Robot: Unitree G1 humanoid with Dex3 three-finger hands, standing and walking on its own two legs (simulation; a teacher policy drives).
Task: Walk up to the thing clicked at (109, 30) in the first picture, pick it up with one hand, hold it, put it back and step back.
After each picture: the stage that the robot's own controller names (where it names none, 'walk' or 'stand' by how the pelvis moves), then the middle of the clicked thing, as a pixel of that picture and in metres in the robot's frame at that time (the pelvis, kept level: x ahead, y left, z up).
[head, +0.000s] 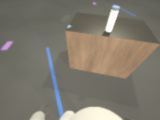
stand; (111, 19) +0.97 -0.20 +0.12
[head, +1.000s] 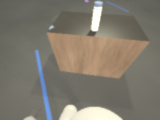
walk; (96, 17) +0.88 +0.01 +0.15
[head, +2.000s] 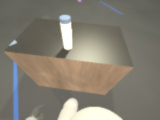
walk; (66, 34) +0.56 +0.24 +0.13
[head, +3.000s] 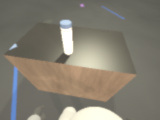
stand; (67, 39) +0.53 +0.20 +0.14
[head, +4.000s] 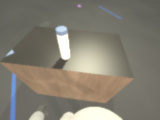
stand; (63, 44) +0.49 +0.21 +0.12
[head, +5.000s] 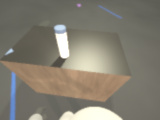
stand; (62, 43) +0.51 +0.22 +0.11
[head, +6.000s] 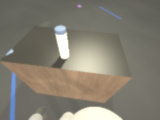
stand; (62, 44) +0.50 +0.22 +0.11
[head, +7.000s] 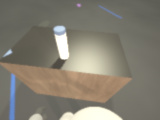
stand; (62, 44) +0.49 +0.22 +0.11
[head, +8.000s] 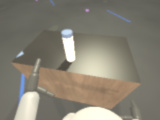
rise first; (69, 47) +0.48 +0.20 +0.12
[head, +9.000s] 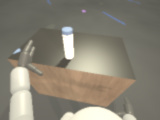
go down; (68, 44) +0.52 +0.19 +0.12
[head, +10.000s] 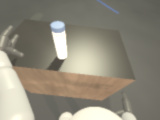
go down; (60, 43) +0.47 +0.19 +0.13
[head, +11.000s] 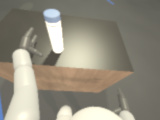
close in; (55, 35) +0.49 +0.20 +0.15
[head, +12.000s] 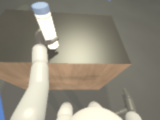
close; (48, 29) +0.52 +0.22 +0.17
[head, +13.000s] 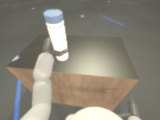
lift; (58, 39) +0.35 +0.17 +0.30
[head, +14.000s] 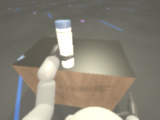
lift; (65, 46) +0.35 +0.15 +0.27
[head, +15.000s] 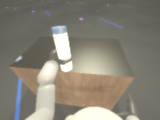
hold; (63, 50) +0.35 +0.16 +0.24
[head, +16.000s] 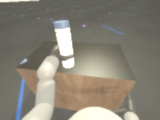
hold; (65, 46) +0.33 +0.15 +0.29
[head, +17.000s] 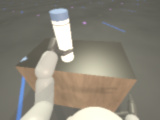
crouch; (64, 39) +0.33 +0.15 +0.33
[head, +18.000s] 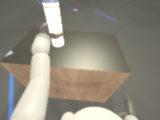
crouch; (54, 23) +0.46 +0.21 +0.31
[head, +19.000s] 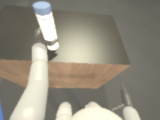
lower; (48, 30) +0.51 +0.21 +0.17
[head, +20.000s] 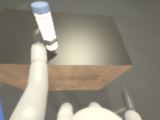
lower; (47, 30) +0.51 +0.22 +0.18
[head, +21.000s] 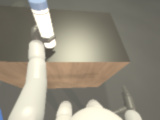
lower; (45, 27) +0.52 +0.22 +0.18
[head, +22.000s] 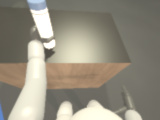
lower; (44, 27) +0.52 +0.22 +0.18
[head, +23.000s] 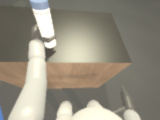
loosen; (45, 26) +0.52 +0.22 +0.18
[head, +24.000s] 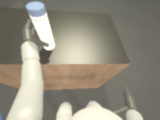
withdraw; (44, 30) +0.50 +0.22 +0.17
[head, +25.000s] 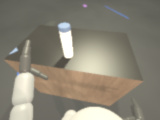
sink last; (66, 42) +0.49 +0.21 +0.15
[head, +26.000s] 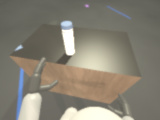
stand; (68, 40) +0.52 +0.21 +0.14
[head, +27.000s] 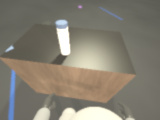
stand; (63, 39) +0.52 +0.22 +0.15
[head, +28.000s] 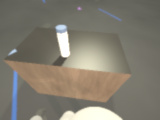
stand; (63, 42) +0.53 +0.23 +0.12
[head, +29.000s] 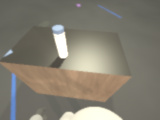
stand; (61, 43) +0.50 +0.23 +0.12
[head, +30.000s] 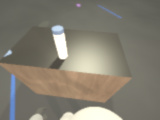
stand; (60, 44) +0.49 +0.23 +0.11
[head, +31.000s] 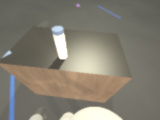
stand; (60, 44) +0.49 +0.23 +0.11
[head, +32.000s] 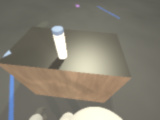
walk; (60, 44) +0.49 +0.24 +0.11
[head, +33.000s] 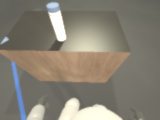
walk; (58, 24) +0.60 +0.25 +0.14
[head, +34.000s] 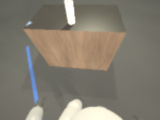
walk; (69, 10) +0.89 +0.24 +0.13
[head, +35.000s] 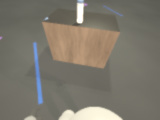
stand; (80, 12) +1.16 +0.19 +0.13
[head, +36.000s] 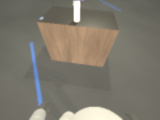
stand; (76, 10) +1.12 +0.20 +0.11
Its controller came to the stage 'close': yes
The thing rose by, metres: 0.21
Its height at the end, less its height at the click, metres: +0.00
